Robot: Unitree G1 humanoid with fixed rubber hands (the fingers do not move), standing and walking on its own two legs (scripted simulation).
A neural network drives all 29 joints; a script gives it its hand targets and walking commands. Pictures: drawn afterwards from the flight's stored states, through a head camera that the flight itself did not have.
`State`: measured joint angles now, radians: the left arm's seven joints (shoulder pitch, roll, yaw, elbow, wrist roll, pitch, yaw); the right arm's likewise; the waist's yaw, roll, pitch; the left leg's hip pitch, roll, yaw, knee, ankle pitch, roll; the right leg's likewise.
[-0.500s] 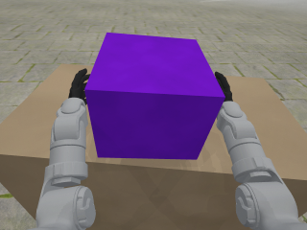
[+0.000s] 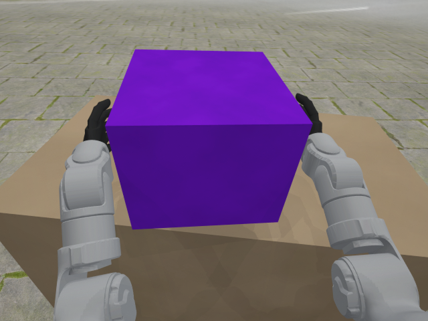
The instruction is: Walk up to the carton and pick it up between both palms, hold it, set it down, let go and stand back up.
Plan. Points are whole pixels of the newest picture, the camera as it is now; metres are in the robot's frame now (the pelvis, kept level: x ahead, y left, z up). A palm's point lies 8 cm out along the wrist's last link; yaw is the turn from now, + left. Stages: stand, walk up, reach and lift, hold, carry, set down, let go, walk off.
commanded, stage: reach and lift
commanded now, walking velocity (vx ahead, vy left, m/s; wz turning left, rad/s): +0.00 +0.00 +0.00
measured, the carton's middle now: (203, 132) +0.44 +0.00 +0.19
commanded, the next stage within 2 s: hold in 0.52 s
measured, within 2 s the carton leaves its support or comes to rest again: neither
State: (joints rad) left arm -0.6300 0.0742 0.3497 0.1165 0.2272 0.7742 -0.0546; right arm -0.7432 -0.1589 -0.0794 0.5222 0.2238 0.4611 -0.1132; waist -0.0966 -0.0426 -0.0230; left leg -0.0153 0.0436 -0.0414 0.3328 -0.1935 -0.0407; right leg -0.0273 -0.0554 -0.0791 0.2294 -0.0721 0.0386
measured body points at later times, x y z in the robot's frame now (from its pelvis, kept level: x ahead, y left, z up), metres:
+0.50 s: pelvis -0.01 -0.02 +0.00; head -0.08 +0.00 +0.44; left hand +0.38 +0.17 +0.25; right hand +0.38 -0.20 +0.25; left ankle +0.00 +0.14 -0.75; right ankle +0.04 -0.15 -0.75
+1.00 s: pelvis -0.01 +0.00 +0.00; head -0.07 +0.02 +0.44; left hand +0.38 +0.19 +0.25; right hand +0.38 -0.18 +0.26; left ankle +0.00 +0.14 -0.75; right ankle +0.04 -0.15 -0.75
